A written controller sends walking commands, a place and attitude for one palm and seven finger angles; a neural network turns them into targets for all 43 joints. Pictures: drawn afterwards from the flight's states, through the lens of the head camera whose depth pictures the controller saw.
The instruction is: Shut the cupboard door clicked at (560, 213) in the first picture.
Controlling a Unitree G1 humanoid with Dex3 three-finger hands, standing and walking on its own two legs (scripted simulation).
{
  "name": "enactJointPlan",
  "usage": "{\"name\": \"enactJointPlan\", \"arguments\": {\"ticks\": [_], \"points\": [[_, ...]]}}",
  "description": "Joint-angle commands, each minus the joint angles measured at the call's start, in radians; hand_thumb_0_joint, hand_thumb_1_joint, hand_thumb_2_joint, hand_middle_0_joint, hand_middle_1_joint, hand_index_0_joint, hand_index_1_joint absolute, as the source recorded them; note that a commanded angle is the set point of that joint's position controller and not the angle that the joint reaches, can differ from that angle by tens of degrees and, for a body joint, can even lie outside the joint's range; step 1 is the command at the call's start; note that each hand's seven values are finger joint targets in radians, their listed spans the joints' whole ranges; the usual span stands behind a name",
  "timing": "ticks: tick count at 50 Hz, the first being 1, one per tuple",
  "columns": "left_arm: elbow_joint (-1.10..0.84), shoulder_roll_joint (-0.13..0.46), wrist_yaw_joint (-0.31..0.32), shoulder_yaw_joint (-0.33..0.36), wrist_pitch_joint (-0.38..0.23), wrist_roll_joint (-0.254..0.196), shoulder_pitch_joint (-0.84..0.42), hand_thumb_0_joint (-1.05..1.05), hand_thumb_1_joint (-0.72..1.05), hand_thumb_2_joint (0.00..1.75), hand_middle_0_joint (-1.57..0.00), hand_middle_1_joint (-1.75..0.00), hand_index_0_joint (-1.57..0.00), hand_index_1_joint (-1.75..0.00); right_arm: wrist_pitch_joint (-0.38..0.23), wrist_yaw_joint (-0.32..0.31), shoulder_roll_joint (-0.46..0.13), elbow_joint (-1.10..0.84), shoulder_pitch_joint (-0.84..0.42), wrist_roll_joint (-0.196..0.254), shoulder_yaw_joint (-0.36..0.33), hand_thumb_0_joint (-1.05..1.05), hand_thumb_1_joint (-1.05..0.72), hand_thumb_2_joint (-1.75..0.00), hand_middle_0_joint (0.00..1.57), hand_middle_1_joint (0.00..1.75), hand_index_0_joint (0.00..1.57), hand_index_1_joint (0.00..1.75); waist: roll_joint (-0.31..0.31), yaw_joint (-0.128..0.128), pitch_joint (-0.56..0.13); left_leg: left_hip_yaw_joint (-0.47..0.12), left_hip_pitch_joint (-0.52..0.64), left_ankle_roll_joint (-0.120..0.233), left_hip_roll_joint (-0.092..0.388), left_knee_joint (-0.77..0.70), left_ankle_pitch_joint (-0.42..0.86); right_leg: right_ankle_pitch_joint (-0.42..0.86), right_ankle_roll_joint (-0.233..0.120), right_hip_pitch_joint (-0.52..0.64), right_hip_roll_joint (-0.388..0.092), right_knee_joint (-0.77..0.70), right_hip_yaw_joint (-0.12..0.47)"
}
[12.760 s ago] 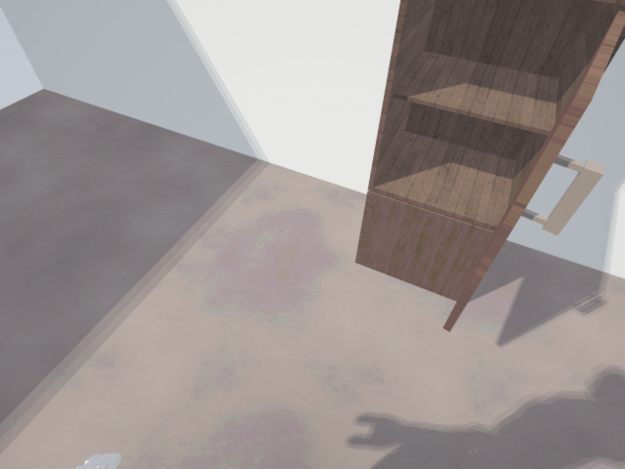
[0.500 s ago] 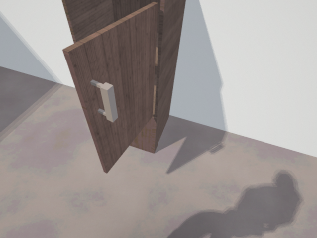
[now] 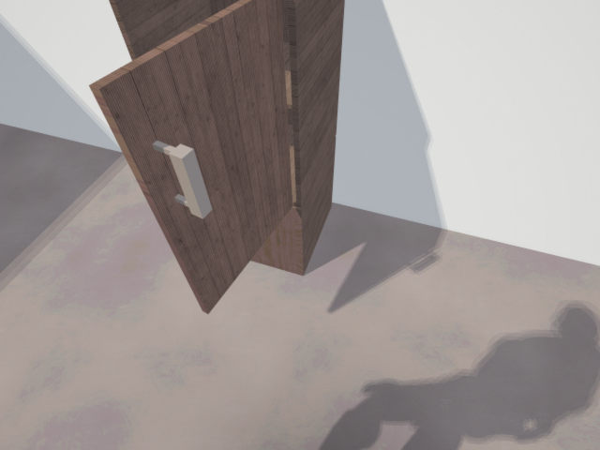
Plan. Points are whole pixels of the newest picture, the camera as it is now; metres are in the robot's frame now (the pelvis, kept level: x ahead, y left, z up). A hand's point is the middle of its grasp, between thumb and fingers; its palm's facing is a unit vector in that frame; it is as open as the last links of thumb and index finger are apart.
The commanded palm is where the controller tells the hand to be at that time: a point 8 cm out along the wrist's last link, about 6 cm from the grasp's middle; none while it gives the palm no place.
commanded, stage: come to a stop and stand still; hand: left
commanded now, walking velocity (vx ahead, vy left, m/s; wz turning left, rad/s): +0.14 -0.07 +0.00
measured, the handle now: (181, 179) +0.47 +0.23 +0.08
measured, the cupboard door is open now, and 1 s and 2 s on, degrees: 80 80 80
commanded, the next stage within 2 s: look again from close up in 0.30 s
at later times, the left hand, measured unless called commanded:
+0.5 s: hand out of the picture -0.02 +0.18 -0.17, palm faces -0.01 -0.98 -0.20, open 7.4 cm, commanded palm none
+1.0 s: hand out of the picture +0.00 +0.19 -0.17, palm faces +0.00 -0.98 -0.19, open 7.4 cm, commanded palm none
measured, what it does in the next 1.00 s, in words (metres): steps on the spot: left foot, then right foot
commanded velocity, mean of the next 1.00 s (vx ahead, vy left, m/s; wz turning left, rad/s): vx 0.04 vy -0.04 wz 0.02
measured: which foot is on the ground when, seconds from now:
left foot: up 0.00-0.06, down 0.08-1.00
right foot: down 0.00-0.08, up 0.10-0.38, down 0.40-1.00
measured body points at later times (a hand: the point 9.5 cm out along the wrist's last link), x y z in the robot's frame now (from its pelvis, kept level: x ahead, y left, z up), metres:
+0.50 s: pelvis -0.01 +0.02 +0.00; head +0.02 +0.00 +0.45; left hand -0.01 +0.23 -0.16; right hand -0.04 -0.19 -0.17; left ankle -0.03 +0.14 -0.73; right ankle -0.03 -0.09 -0.74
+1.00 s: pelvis +0.00 +0.02 +0.00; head -0.01 +0.01 +0.45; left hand +0.00 +0.24 -0.16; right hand -0.02 -0.20 -0.16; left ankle -0.03 +0.13 -0.74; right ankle -0.03 -0.09 -0.74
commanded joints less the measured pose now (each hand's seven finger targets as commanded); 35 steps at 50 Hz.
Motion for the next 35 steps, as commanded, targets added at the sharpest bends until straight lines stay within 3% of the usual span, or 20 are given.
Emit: {"name": "enactJointPlan", "arguments": {"ticks": [1, 2, 3, 4, 5, 6, 8, 10, 14, 17, 19, 20, 21, 22, 23, 25, 27, 29, 31, 35], "points": [[-0.020, 0.193, 0.007, 0.040, -0.004, -0.009, 0.037, 0.00, 0.90, 0.90, -0.20, -0.30, -0.20, -0.30, -0.035, -0.005, -0.004, -0.002, 0.171, 0.001, 0.012, 0.00, -0.90, -0.90, 0.20, 0.30, 0.20, 0.30, -0.193, -0.028, -0.093, 0.060, 0.199, 0.016, -0.019, -0.353, 0.130, -0.294, -0.074, -0.010, -0.145, -0.227, 0.210], [-0.017, 0.167, 0.003, 0.030, -0.001, -0.014, 0.029, 0.00, 0.90, 0.90, -0.20, -0.30, -0.20, -0.30, -0.042, -0.008, -0.009, 0.014, 0.213, 0.002, 0.015, 0.00, -0.90, -0.90, 0.20, 0.30, 0.20, 0.30, -0.135, -0.048, -0.089, 0.034, 0.284, 0.020, -0.001, -0.454, 0.157, -0.365, -0.033, -0.082, -0.105, -0.174, 0.181], [-0.024, 0.116, -0.001, 0.016, 0.003, -0.023, 0.033, 0.00, 0.90, 0.90, -0.20, -0.30, -0.20, -0.30, -0.051, -0.011, -0.055, 0.013, 0.222, -0.008, 0.010, 0.00, -0.90, -0.90, 0.20, 0.30, 0.20, 0.30, 0.043, -0.049, -0.043, -0.122, 0.233, 0.053, 0.102, -0.570, 0.024, -0.387, 0.009, -0.142, -0.030, -0.068, 0.125], [-0.035, 0.069, -0.007, 0.007, 0.006, -0.030, 0.031, 0.00, 0.90, 0.90, -0.20, -0.30, -0.20, -0.30, -0.053, -0.017, -0.109, -0.010, 0.180, -0.016, 0.005, 0.00, -0.90, -0.90, 0.20, 0.30, 0.20, 0.30, 0.218, -0.042, 0.036, -0.296, 0.049, 0.107, 0.247, -0.715, -0.208, -0.290, 0.043, -0.112, 0.035, 0.062, 0.041], [-0.030, 0.070, -0.012, 0.008, 0.008, -0.021, 0.016, 0.00, 0.90, 0.90, -0.20, -0.30, -0.20, -0.30, -0.055, -0.021, -0.128, -0.029, 0.098, -0.018, 0.004, 0.00, -0.90, -0.90, 0.20, 0.30, 0.20, 0.30, 0.263, -0.030, 0.092, -0.387, -0.097, 0.141, 0.296, -0.793, -0.317, -0.231, 0.047, -0.060, 0.043, 0.159, 0.041], [-0.010, 0.077, -0.015, 0.011, 0.014, -0.011, 0.016, 0.00, 0.90, 0.90, -0.20, -0.30, -0.20, -0.30, -0.058, -0.024, -0.119, -0.037, 0.051, -0.017, 0.007, 0.00, -0.90, -0.90, 0.20, 0.30, 0.20, 0.30, 0.271, -0.020, 0.124, -0.365, -0.158, 0.144, 0.282, -0.818, -0.300, -0.220, 0.044, -0.022, 0.038, 0.254, 0.069], [0.024, 0.074, -0.028, 0.010, 0.008, -0.009, 0.085, 0.00, 0.90, 0.90, -0.20, -0.30, -0.20, -0.30, -0.066, -0.032, -0.098, -0.032, 0.029, -0.012, 0.017, 0.00, -0.90, -0.90, 0.20, 0.30, 0.20, 0.30, 0.201, 0.007, 0.117, -0.279, -0.076, 0.147, 0.243, -0.771, -0.145, -0.212, 0.041, -0.065, 0.044, 0.350, 0.078], [0.039, 0.059, -0.031, 0.003, -0.005, -0.010, 0.097, 0.00, 0.90, 0.90, -0.20, -0.30, -0.20, -0.30, -0.073, -0.037, -0.093, -0.010, 0.083, -0.010, 0.015, 0.00, -0.90, -0.90, 0.20, 0.30, 0.20, 0.30, 0.143, -0.014, 0.091, -0.217, 0.079, 0.150, 0.214, -0.715, 0.028, -0.210, 0.044, -0.130, 0.045, 0.340, 0.070], [0.039, 0.043, -0.030, -0.014, -0.017, -0.021, 0.049, 0.00, 0.90, 0.90, -0.20, -0.30, -0.20, -0.30, -0.073, -0.043, -0.089, 0.037, 0.179, -0.012, 0.012, 0.00, -0.90, -0.90, 0.20, 0.30, 0.20, 0.30, 0.134, -0.066, 0.030, -0.203, 0.220, 0.181, 0.239, -0.625, 0.348, -0.274, 0.048, -0.088, 0.039, 0.184, 0.053], [0.084, 0.037, -0.022, -0.019, -0.024, -0.029, 0.129, 0.00, 0.90, 0.90, -0.20, -0.30, -0.20, -0.30, -0.071, -0.046, -0.086, 0.061, 0.175, -0.003, 0.012, 0.00, -0.90, -0.90, 0.20, 0.30, 0.20, 0.30, 0.109, -0.032, -0.030, -0.158, 0.207, 0.153, 0.202, -0.509, 0.545, -0.116, 0.043, 0.087, 0.054, -0.059, 0.032], [0.129, 0.073, -0.008, -0.019, -0.040, -0.030, 0.208, 0.00, 0.90, 0.90, -0.20, -0.30, -0.20, -0.30, -0.079, -0.044, -0.029, 0.069, 0.185, 0.010, 0.023, 0.00, -0.90, -0.90, 0.20, 0.30, 0.20, 0.30, 0.005, -0.019, -0.075, -0.078, 0.093, 0.078, 0.124, -0.415, 0.464, 0.100, 0.016, 0.283, -0.032, -0.166, 0.124], [0.161, 0.114, 0.042, -0.026, -0.045, -0.014, 0.299, 0.00, 0.90, 0.90, -0.20, -0.30, -0.20, -0.30, -0.095, -0.036, -0.059, -0.013, 0.023, 0.014, 0.028, 0.00, -0.90, -0.90, 0.20, 0.30, 0.20, 0.30, -0.057, 0.036, 0.025, -0.002, 0.054, 0.029, 0.071, -0.226, 0.340, 0.515, -0.001, 0.141, -0.094, -0.156, 0.212], [0.121, 0.128, 0.030, -0.039, -0.069, -0.018, 0.227, 0.00, 0.90, 0.90, -0.20, -0.30, -0.20, -0.30, -0.075, -0.021, 0.015, -0.019, 0.101, 0.009, 0.045, 0.00, -0.90, -0.90, 0.20, 0.30, 0.20, 0.30, -0.138, -0.041, -0.040, 0.004, 0.018, 0.038, 0.028, -0.198, 0.061, 0.328, -0.054, 0.176, -0.122, -0.168, 0.213], [0.109, 0.123, 0.025, -0.025, -0.085, -0.015, 0.203, 0.00, 0.90, 0.90, -0.20, -0.30, -0.20, -0.30, -0.068, -0.010, 0.017, -0.008, 0.139, -0.002, 0.043, 0.00, -0.90, -0.90, 0.20, 0.30, 0.20, 0.30, -0.218, -0.039, -0.144, 0.005, 0.011, 0.044, 0.025, -0.160, 0.047, 0.329, -0.087, 0.241, -0.120, -0.153, 0.222], [0.096, 0.109, 0.025, -0.027, -0.091, -0.019, 0.196, 0.00, 0.90, 0.90, -0.20, -0.30, -0.20, -0.30, -0.070, -0.010, 0.004, -0.011, 0.140, 0.000, 0.043, 0.00, -0.90, -0.90, 0.20, 0.30, 0.20, 0.30, -0.221, -0.039, -0.159, -0.001, -0.006, 0.048, 0.023, -0.149, 0.052, 0.365, -0.109, 0.269, -0.122, -0.138, 0.228], [0.082, 0.099, 0.026, -0.030, -0.090, -0.021, 0.170, 0.00, 0.90, 0.90, -0.20, -0.30, -0.20, -0.30, -0.077, -0.017, 0.024, 0.004, 0.168, 0.004, 0.049, 0.00, -0.90, -0.90, 0.20, 0.30, 0.20, 0.30, -0.098, -0.062, -0.154, 0.002, 0.075, 0.046, 0.018, -0.265, 0.113, 0.385, -0.124, 0.231, -0.119, -0.098, 0.206], [0.077, 0.075, 0.023, -0.033, -0.078, -0.025, 0.158, 0.00, 0.90, 0.90, -0.20, -0.30, -0.20, -0.30, -0.087, -0.020, 0.010, 0.032, 0.214, 0.000, 0.051, 0.00, -0.90, -0.90, 0.20, 0.30, 0.20, 0.30, 0.045, -0.063, -0.077, -0.051, 0.139, 0.062, 0.067, -0.388, 0.361, 0.222, -0.067, 0.138, -0.038, -0.024, 0.138], [0.084, 0.062, 0.020, -0.038, -0.060, -0.023, 0.180, 0.00, 0.90, 0.90, -0.20, -0.30, -0.20, -0.30, -0.085, -0.029, -0.009, 0.032, 0.179, -0.001, 0.053, 0.00, -0.90, -0.90, 0.20, 0.30, 0.20, 0.30, 0.103, -0.036, 0.011, -0.079, 0.067, 0.080, 0.096, -0.396, 0.407, 0.052, -0.040, 0.116, 0.002, -0.041, 0.120], [0.091, 0.061, 0.016, -0.043, -0.055, -0.024, 0.194, 0.00, 0.90, 0.90, -0.20, -0.30, -0.20, -0.30, -0.081, -0.031, -0.013, 0.026, 0.165, 0.002, 0.056, 0.00, -0.90, -0.90, 0.20, 0.30, 0.20, 0.30, 0.016, -0.032, 0.053, -0.077, 0.049, 0.080, 0.086, -0.417, 0.326, -0.003, -0.039, 0.102, 0.005, -0.071, 0.132], [0.087, 0.073, 0.011, -0.042, -0.055, -0.026, 0.198, 0.00, 0.90, 0.90, -0.20, -0.30, -0.20, -0.30, -0.082, -0.032, -0.018, 0.039, 0.166, 0.001, 0.060, 0.00, -0.90, -0.90, 0.20, 0.30, 0.20, 0.30, -0.025, -0.031, 0.046, -0.068, 0.073, 0.076, 0.072, -0.439, 0.303, -0.003, -0.038, 0.112, -0.007, -0.093, 0.141]]}}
